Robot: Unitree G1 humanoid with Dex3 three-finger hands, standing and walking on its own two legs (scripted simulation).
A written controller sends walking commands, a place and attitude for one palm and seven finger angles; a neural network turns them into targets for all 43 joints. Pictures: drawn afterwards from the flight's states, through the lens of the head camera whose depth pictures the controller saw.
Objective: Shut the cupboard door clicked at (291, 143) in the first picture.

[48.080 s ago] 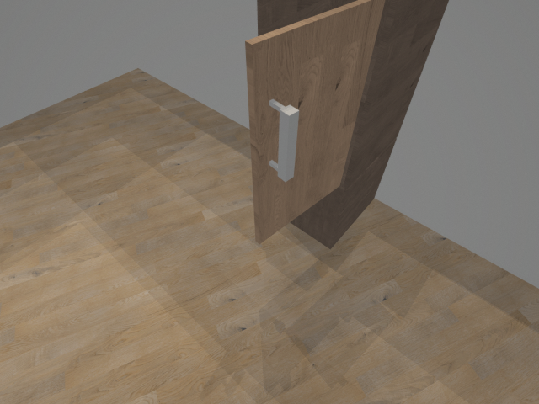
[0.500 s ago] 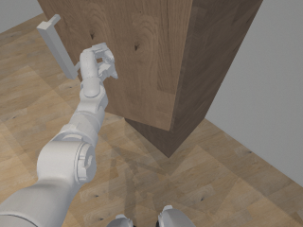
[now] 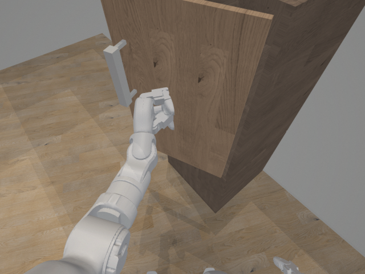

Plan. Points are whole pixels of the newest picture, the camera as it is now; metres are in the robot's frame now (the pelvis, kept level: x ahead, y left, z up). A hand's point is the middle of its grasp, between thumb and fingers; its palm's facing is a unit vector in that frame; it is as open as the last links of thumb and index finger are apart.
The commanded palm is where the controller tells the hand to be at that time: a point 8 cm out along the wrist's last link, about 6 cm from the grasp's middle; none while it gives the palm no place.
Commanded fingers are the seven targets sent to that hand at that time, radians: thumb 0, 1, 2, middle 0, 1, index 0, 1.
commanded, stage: draw the hand back to the body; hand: left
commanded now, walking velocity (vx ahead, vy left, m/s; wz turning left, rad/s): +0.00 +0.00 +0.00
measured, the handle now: (124, 74) +0.60 +0.14 +0.09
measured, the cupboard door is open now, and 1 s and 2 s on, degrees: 24 24 24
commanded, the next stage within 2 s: step back with the hand held close in 1.64 s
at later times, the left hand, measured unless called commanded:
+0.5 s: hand (126, 138) +0.35 +0.10 +0.13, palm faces +0.00 -1.00 +0.00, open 3.1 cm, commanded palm +0.32 +0.16 +0.14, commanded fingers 0.00 0.90 0.90 -1.22 -1.41 -1.22 -1.41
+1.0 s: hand (21, 185) +0.24 +0.22 +0.18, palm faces +0.26 -0.92 -0.29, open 4.1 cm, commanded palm +0.20 +0.27 +0.20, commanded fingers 0.00 0.90 0.90 -0.53 -0.66 -0.53 -0.66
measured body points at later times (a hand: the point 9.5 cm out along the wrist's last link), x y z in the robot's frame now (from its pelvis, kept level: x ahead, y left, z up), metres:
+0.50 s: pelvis +0.00 +0.01 +0.03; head +0.00 -0.01 +0.48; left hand +0.35 +0.15 +0.14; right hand +0.12 -0.25 -0.08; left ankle +0.00 +0.09 -0.69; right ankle +0.00 -0.07 -0.69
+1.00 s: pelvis +0.01 +0.02 +0.05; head -0.02 -0.01 +0.50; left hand +0.22 +0.27 +0.20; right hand +0.21 -0.18 -0.04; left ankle +0.00 +0.09 -0.69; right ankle +0.00 -0.07 -0.69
